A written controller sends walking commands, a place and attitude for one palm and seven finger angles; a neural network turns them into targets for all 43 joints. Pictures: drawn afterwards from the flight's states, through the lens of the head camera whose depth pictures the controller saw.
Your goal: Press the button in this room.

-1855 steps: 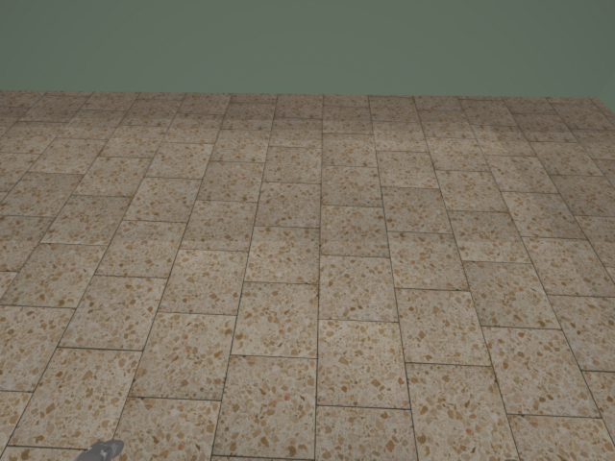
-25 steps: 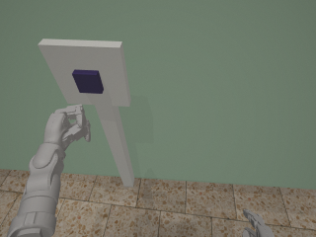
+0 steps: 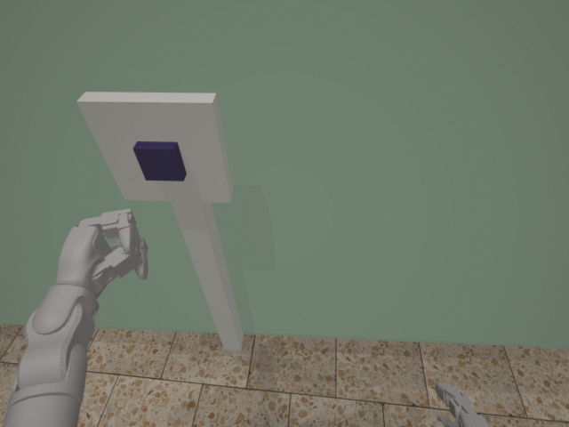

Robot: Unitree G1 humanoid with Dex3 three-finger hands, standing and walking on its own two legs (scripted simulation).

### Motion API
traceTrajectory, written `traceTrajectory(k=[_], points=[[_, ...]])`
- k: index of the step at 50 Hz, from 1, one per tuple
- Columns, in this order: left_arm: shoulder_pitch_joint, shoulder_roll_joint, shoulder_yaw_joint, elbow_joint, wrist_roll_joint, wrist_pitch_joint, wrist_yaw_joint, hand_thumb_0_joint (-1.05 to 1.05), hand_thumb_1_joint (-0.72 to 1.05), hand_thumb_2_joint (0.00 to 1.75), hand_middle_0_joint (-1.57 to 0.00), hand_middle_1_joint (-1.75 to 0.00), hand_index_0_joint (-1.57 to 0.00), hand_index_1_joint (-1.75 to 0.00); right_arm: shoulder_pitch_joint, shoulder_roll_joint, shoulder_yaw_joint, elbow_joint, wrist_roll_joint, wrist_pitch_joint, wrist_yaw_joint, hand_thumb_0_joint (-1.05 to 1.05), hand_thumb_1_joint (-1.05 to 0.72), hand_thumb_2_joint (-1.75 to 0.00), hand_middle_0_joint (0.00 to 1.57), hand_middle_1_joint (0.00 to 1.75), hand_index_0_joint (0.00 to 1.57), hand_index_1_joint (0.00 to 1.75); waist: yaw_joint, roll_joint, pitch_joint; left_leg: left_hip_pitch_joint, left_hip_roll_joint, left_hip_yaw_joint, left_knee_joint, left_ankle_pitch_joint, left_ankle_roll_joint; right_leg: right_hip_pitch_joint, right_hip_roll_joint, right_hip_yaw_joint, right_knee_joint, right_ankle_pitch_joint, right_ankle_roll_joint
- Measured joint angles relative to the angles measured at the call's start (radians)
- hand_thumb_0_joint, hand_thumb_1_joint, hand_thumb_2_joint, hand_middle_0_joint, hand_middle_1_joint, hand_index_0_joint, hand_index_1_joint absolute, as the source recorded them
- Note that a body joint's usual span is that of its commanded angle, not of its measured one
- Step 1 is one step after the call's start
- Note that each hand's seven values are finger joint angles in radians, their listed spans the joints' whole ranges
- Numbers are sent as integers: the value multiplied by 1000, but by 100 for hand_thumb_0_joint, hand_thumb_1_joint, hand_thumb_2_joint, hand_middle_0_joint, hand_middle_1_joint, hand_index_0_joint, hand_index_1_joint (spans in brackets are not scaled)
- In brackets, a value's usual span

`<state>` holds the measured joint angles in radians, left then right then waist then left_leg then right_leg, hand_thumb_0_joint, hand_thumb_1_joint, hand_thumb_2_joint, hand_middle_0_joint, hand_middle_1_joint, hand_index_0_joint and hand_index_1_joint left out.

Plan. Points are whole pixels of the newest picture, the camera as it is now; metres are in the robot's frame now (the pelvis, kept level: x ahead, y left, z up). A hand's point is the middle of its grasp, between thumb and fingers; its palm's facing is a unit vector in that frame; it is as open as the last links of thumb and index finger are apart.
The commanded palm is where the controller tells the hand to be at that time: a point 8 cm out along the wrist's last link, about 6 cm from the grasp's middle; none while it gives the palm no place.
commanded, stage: draw the hand back to the body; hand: left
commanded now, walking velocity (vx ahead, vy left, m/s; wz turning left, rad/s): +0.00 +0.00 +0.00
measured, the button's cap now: (161, 160) +0.49 +0.23 +0.13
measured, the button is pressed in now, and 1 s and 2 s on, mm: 0 0 0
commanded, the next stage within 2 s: step back with the hand held close in 1.12 s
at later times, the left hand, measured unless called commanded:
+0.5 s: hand (82, 297) +0.23 +0.24 +0.14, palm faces +0.36 -0.89 -0.29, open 3.1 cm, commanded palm +0.18 +0.28 +0.16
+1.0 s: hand (40, 326) +0.18 +0.25 +0.17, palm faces +0.41 -0.83 -0.38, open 3.1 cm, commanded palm +0.13 +0.29 +0.19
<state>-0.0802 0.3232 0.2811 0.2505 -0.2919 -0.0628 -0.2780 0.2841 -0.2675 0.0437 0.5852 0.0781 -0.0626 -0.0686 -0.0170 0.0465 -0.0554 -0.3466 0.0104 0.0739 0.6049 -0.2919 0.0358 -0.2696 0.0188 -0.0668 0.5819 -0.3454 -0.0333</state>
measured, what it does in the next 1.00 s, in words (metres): stands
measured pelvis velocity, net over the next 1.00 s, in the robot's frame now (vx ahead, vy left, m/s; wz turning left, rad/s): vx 0.01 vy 0.01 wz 0.01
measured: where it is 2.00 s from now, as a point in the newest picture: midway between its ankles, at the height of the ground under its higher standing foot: outside the picture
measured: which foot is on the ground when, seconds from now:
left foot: down 0.00-1.00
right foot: down 0.00-1.00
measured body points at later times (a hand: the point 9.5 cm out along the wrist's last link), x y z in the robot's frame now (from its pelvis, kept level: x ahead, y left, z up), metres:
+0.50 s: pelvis +0.00 +0.00 +0.02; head -0.01 -0.01 +0.46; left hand +0.21 +0.28 +0.16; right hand +0.19 -0.21 -0.07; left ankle +0.02 +0.10 -0.73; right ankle -0.02 -0.10 -0.73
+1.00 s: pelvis +0.01 +0.01 +0.01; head -0.01 -0.02 +0.46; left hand +0.16 +0.29 +0.19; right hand +0.21 -0.21 -0.07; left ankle +0.02 +0.10 -0.73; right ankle -0.02 -0.10 -0.73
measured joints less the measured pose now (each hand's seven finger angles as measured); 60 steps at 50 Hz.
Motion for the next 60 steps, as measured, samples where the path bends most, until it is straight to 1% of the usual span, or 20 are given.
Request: traceTrajectory(k=[8, 9, 11, 12, 13, 15, 18, 22, 26, 32, 38, 44, 47, 52, 60], points=[[98, -4, -7, -148, -20, 55, -16, 1, 90, 90, -130, -150, -130, -150, -42, -5, 2, -2, 3, -47, -16, 1, -90, -90, 21, 30, 20, 30, 24, 6, 2, 38, -7, -14, -25, 18, 0, 46, -4, -14, -30, 15, 1], [111, -1, -17, -172, 11, 54, 16, 1, 90, 90, -130, -150, -130, -150, -52, -3, 2, -1, -3, -53, -18, 1, -90, -90, 21, 30, 20, 30, 28, 6, 7, 47, -7, -15, -31, 21, 0, 56, -4, -15, -37, 18, 1], [143, 2, -43, -223, 76, 42, 119, 1, 90, 89, -130, -150, -130, -150, -76, 2, 2, 4, -18, -59, -19, 1, -90, -90, 21, 30, 20, 30, 32, 7, 24, 71, -7, -15, -55, 33, -1, 79, -2, -14, -63, 31, 0], [161, -1, -54, -246, 101, 35, 167, 1, 90, 89, -130, -150, -130, -150, -87, 5, 2, 6, -23, -58, -19, 1, -90, -90, 21, 30, 20, 30, 35, 6, 32, 83, -8, -14, -70, 41, -1, 91, -2, -13, -77, 40, 0], [180, -5, -62, -267, 122, 30, 208, 1, 90, 89, -130, -150, -130, -150, -96, 8, 3, 7, -27, -54, -18, 1, -90, -90, 21, 30, 20, 30, 38, 5, 40, 96, -9, -12, -86, 49, -1, 103, -2, -11, -93, 48, 0], [217, -15, -77, -305, 154, 24, 270, 1, 90, 89, -130, -150, -130, -150, -109, 13, 5, 8, -34, -44, -16, 1, -90, -90, 21, 30, 20, 30, 44, 3, 55, 121, -11, -11, -117, 65, 0, 127, -2, -9, -122, 63, 2], [264, -23, -87, -347, 183, 18, 326, 1, 90, 89, -130, -150, -130, -150, -118, 21, 7, 17, -44, -29, -14, 1, -90, -90, 21, 30, 21, 30, 53, 1, 71, 156, -14, -10, -156, 82, 1, 162, -3, -8, -162, 81, 3], [315, -25, -87, -403, 204, 15, 365, 1, 90, 89, -131, -150, -130, -150, -117, 28, 9, 29, -52, -15, -8, 1, -90, -90, 21, 30, 21, 30, 64, 3, 86, 197, -18, -10, -192, 93, 2, 204, -5, -8, -201, 94, 5], [372, -24, -81, -474, 213, 7, 380, 1, 90, 89, -131, -150, -131, -150, -110, 33, 8, 36, -59, -6, 2, 1, -90, -90, 21, 30, 21, 30, 66, 12, 88, 224, -23, -8, -213, 95, 5, 230, -9, -4, -219, 97, 8], [471, -18, -65, -569, 215, 1, 377, 1, 90, 89, -131, -150, -131, -150, -99, 39, 1, 34, -64, 12, 15, 1, -90, -90, 21, 30, 21, 30, 63, 17, 80, 241, -25, -3, -218, 86, 6, 247, -10, 1, -228, 92, 11], [561, -7, -40, -653, 217, -6, 378, 1, 89, 89, -131, -150, -131, -150, -89, 36, -10, 28, -67, 10, 18, 1, -90, -90, 21, 30, 21, 30, 66, 22, 72, 241, -24, -1, -207, 74, 6, 249, -9, 3, -224, 84, 12], [632, 4, -12, -721, 219, -15, 381, 1, 89, 89, -131, -150, -131, -150, -85, 33, -18, 21, -66, 0, 14, 1, -90, -90, 21, 30, 21, 30, 76, 22, 66, 234, -20, -4, -192, 63, 5, 248, -6, 1, -220, 78, 11], [643, 1, -9, -734, 221, -19, 384, 1, 89, 89, -131, -150, -131, -150, -87, 30, -21, 20, -67, -6, 12, 1, -90, -90, 21, 30, 21, 30, 81, 23, 66, 231, -21, -7, -188, 61, 5, 248, -6, -2, -218, 76, 11], [628, -7, -14, -720, 222, -14, 387, 1, 89, 89, -131, -150, -131, -150, -95, 34, -19, 23, -69, -5, 6, 1, -90, -90, 21, 30, 21, 30, 86, 19, 68, 230, -21, -11, -187, 64, 4, 247, -6, -6, -217, 76, 10], [618, -6, -17, -723, 221, -10, 388, 1, 89, 89, -131, -150, -131, -150, -98, 45, -11, 20, -72, -10, 5, 1, -90, -90, 21, 30, 21, 30, 82, 13, 69, 232, -17, -10, -187, 65, 1, 250, -2, -4, -220, 80, 7]])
